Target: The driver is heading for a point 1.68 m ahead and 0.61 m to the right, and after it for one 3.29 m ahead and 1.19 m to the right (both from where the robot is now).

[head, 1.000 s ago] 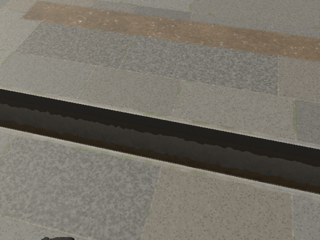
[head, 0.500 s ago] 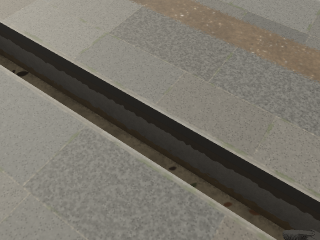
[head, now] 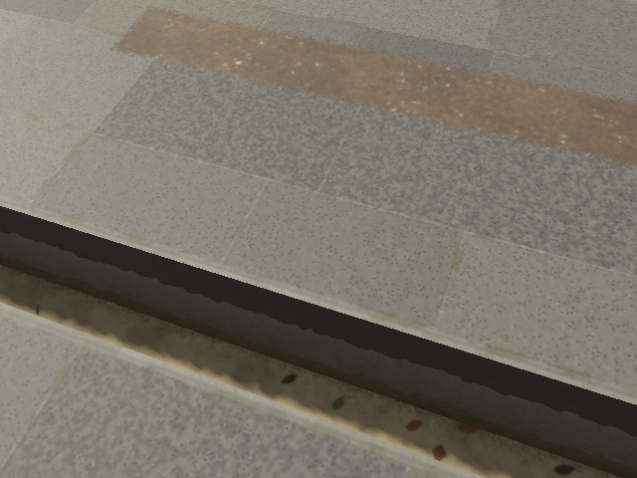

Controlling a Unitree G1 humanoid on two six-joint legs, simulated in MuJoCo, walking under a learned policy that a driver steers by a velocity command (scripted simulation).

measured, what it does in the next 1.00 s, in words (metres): steps on the spot, turning right: left foot, then right foot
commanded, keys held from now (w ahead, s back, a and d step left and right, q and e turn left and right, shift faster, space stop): e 0.80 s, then no key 0.20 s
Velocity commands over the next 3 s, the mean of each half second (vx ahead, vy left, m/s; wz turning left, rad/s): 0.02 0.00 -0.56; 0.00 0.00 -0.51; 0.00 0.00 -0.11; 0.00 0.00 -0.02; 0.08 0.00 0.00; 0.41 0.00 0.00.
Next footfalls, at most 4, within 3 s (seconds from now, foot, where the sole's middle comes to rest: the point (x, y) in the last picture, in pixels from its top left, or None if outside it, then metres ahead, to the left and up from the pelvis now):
0.32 left None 0.08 0.14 -0.77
0.78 right None -0.04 -0.09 -0.77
1.18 left None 0.08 0.12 -0.77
3.00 left None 0.36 -0.11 -0.77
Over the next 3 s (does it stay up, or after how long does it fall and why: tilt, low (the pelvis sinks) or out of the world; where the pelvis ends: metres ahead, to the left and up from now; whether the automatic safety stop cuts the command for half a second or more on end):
stays up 0.18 -0.11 -0.01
